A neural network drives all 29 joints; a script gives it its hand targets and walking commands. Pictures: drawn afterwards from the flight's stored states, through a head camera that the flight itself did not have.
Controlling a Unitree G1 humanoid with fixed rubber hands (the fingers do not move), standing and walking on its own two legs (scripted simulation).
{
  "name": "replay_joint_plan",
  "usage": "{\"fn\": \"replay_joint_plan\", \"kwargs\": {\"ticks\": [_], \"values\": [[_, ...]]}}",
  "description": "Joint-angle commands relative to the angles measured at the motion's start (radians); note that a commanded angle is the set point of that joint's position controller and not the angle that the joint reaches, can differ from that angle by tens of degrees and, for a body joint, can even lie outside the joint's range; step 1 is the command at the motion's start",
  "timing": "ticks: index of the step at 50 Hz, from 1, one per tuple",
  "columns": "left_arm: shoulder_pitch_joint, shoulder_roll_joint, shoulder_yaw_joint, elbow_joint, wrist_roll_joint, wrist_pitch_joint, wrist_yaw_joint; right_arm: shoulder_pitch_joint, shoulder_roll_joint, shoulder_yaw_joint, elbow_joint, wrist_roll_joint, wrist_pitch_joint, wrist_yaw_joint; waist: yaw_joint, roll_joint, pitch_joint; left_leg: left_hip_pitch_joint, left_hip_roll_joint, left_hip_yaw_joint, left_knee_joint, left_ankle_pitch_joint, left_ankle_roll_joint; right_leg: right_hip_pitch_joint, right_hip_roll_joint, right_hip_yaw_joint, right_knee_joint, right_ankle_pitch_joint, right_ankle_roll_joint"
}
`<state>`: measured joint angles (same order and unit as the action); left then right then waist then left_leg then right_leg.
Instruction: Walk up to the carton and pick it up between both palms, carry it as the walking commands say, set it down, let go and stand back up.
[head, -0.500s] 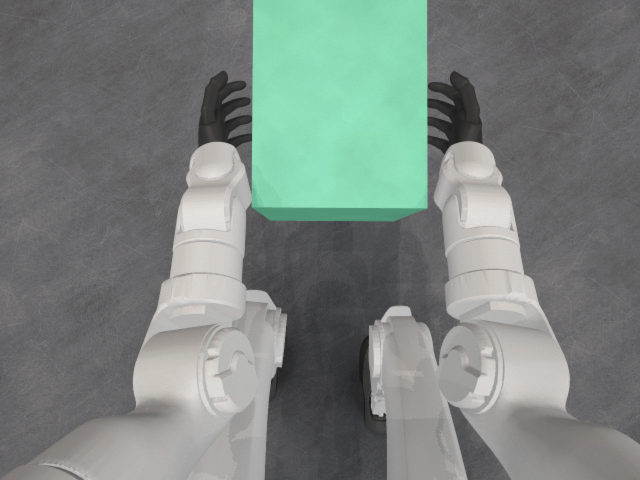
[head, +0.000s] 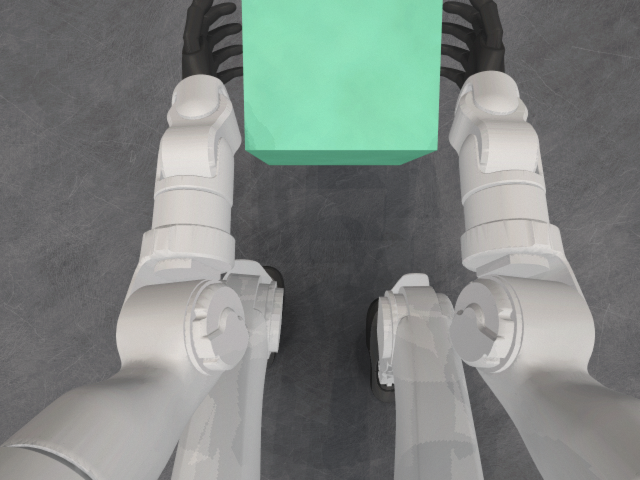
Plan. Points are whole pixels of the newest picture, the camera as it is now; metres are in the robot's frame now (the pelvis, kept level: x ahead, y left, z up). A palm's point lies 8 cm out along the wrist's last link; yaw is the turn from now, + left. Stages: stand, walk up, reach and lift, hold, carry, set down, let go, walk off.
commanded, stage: set down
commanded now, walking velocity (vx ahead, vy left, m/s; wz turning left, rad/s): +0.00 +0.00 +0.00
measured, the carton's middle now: (337, 53) +0.58 +0.02 -0.20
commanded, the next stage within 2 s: none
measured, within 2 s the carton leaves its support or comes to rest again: rests again in 1.54 s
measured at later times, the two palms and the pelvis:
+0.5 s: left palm (225, 85) +0.53 +0.16 -0.20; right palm (454, 81) +0.55 -0.13 -0.20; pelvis +0.00 +0.00 -0.05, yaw +0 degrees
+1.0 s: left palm (234, 74) +0.56 +0.16 -0.25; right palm (440, 93) +0.56 -0.13 -0.27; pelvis +0.01 +0.00 -0.09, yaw -1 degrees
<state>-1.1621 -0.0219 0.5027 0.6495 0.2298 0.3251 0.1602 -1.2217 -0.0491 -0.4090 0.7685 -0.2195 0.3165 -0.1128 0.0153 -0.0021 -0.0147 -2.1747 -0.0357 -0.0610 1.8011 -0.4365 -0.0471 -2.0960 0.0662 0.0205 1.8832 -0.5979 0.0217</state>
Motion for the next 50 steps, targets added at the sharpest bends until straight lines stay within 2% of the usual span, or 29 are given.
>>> {"fn": "replay_joint_plan", "kwargs": {"ticks": [1, 26, 33, 39, 45, 50], "values": [[-0.681, -0.924, -0.542, 0.044, -0.160, -0.028, -0.293, -0.626, 0.961, 0.472, 0.008, 0.154, -0.039, 0.291, 0.000, -0.001, -1.156, 0.764, -0.137, 0.147, -0.053, 0.274, 0.008, 0.448, 0.116, -0.084, -0.183, 0.308, -0.003], [-0.844, -0.780, -0.538, 0.071, -0.234, -0.067, -0.289, -0.787, 0.821, 0.512, 0.036, 0.255, -0.076, 0.285, 0.014, -0.005, -1.062, 0.739, -0.108, 0.149, 0.144, 0.317, 0.022, 0.363, 0.097, -0.088, -0.003, 0.315, -0.002], [-0.816, -0.767, -0.483, 0.165, -0.240, -0.072, -0.304, -0.832, 0.770, 0.515, 0.042, 0.271, -0.094, 0.279, 0.013, -0.033, -0.961, 0.685, -0.102, 0.144, 0.196, 0.326, 0.032, 0.338, 0.092, -0.088, 0.038, 0.317, 0.000], [-0.812, -0.741, -0.455, 0.208, -0.252, -0.079, -0.315, -0.885, 0.732, 0.533, 0.026, 0.301, -0.111, 0.273, 0.026, -0.049, -0.929, 0.664, -0.093, 0.141, 0.243, 0.348, 0.038, 0.341, 0.088, -0.083, 0.078, 0.336, 0.002], [-0.829, -0.730, -0.448, 0.214, -0.291, -0.092, -0.325, -0.954, 0.723, 0.584, -0.032, 0.342, -0.132, 0.254, 0.043, -0.107, -0.968, 0.648, -0.090, 0.135, 0.281, 0.386, 0.047, 0.419, 0.083, -0.077, 0.113, 0.399, 0.005], [-0.809, -0.725, -0.440, 0.236, -0.289, -0.097, -0.327, -0.961, 0.739, 0.598, -0.043, 0.364, -0.142, 0.252, 0.067, -0.107, -0.938, 0.648, -0.090, 0.137, 0.292, 0.403, 0.048, 0.412, 0.088, -0.077, 0.120, 0.419, 0.010]]}}
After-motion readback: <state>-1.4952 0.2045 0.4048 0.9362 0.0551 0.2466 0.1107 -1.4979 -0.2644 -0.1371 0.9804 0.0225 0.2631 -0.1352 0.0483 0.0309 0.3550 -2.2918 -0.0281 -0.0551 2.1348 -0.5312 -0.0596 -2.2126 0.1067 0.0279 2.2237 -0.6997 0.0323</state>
